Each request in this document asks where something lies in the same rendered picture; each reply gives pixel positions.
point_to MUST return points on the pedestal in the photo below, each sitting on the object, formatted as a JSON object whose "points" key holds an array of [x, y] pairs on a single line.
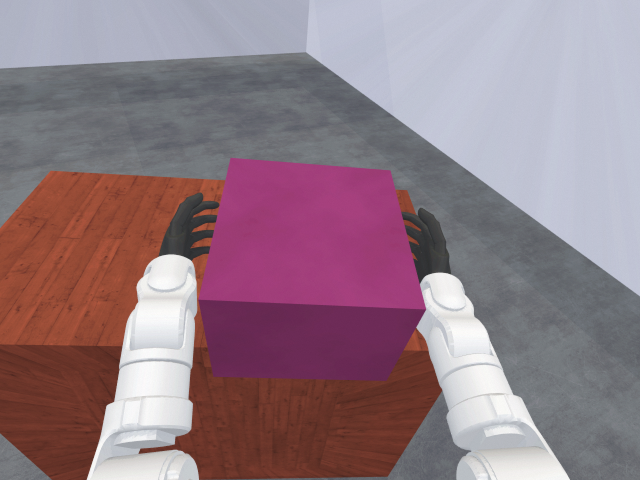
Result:
{"points": [[71, 257]]}

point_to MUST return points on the robot right hand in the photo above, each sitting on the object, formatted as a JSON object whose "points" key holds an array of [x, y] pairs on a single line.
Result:
{"points": [[431, 253]]}

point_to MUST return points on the right robot forearm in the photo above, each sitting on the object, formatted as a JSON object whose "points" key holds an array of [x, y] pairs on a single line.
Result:
{"points": [[483, 412]]}

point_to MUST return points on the robot left hand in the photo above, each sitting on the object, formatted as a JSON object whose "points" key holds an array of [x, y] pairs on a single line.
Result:
{"points": [[179, 237]]}

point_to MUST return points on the left robot forearm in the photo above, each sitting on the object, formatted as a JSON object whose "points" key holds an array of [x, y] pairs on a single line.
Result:
{"points": [[151, 405]]}

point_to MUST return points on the carton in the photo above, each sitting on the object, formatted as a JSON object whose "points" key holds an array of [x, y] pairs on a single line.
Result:
{"points": [[310, 274]]}

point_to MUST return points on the robot left upper arm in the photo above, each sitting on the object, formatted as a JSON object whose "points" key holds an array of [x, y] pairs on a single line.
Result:
{"points": [[162, 465]]}

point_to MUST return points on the robot right upper arm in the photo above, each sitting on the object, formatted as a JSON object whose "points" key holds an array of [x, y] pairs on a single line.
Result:
{"points": [[518, 463]]}

